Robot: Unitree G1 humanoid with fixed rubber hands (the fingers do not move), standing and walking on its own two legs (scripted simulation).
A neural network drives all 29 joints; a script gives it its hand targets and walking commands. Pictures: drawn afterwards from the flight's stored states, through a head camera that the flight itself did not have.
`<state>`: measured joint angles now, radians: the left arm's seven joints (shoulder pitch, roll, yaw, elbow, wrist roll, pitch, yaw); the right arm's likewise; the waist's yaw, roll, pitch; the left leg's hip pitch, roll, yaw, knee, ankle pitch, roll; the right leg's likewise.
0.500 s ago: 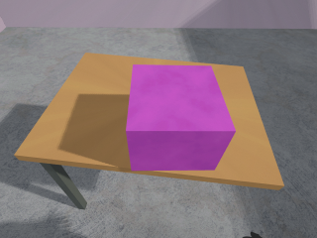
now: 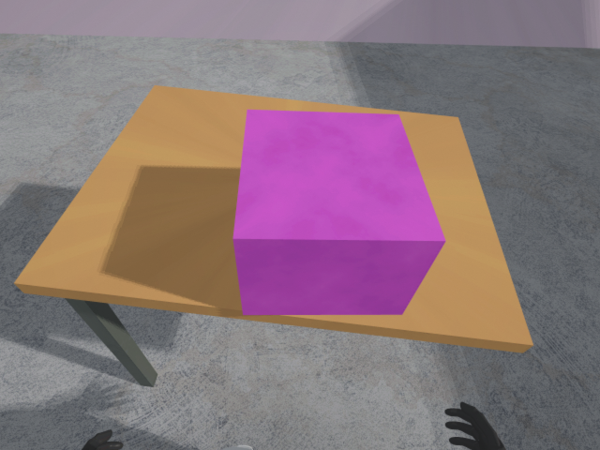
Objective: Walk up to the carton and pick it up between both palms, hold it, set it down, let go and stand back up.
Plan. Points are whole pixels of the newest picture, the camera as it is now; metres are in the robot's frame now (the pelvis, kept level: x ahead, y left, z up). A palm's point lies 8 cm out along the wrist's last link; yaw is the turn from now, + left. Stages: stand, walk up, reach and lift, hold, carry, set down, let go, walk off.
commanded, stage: reach and lift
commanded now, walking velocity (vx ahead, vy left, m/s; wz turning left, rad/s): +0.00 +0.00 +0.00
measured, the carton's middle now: (323, 211) +0.51 -0.02 +0.00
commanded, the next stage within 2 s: none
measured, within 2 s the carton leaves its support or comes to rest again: neither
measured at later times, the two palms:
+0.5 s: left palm (122, 401) +0.20 +0.24 -0.05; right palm (505, 417) +0.20 -0.26 -0.04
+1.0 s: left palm (123, 394) +0.20 +0.23 -0.02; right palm (512, 418) +0.19 -0.25 -0.01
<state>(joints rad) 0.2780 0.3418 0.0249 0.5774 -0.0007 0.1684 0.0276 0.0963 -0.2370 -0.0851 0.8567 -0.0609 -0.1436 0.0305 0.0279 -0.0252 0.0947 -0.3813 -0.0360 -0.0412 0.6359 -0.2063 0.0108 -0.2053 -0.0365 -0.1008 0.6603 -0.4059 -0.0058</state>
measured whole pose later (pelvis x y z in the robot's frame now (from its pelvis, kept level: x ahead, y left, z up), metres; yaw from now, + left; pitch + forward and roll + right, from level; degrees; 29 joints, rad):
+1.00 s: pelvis +0.03 -0.02 +0.02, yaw -6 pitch -3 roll +0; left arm 0.32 0.24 0.07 0.45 -0.12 -0.22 0.03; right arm 0.22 -0.25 0.06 0.66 0.23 -0.38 0.08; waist 0.07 -0.04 0.01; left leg -0.16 0.02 0.03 0.36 -0.14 -0.01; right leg 0.00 0.02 -0.01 0.33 -0.27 -0.03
